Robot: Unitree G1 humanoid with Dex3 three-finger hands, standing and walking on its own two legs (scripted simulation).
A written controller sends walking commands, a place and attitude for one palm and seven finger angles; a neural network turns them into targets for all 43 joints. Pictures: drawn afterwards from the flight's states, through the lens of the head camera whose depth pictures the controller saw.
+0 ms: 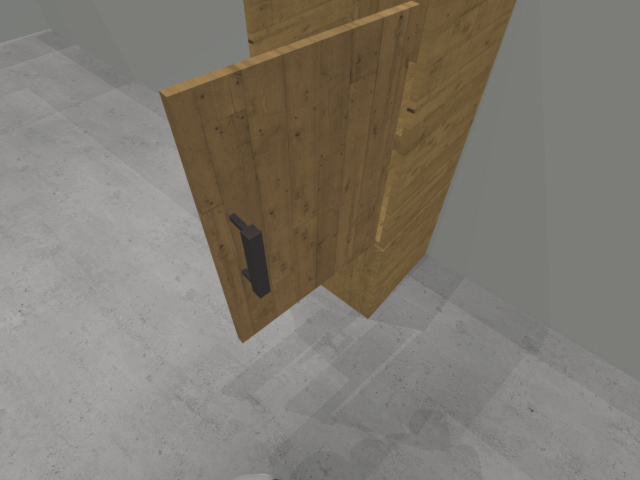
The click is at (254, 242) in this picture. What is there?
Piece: cupboard door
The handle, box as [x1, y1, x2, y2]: [229, 213, 270, 298]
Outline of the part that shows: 233,213 229,216 229,218 240,230 248,268 245,268 242,270 242,272 251,282 252,289 260,298 270,291 261,232 252,224 249,226 245,224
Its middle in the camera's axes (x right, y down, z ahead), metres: -0.12 +0.03 +0.63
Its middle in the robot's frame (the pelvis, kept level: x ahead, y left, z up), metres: +0.45 +0.14 -0.03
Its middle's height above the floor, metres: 0.73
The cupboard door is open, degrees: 83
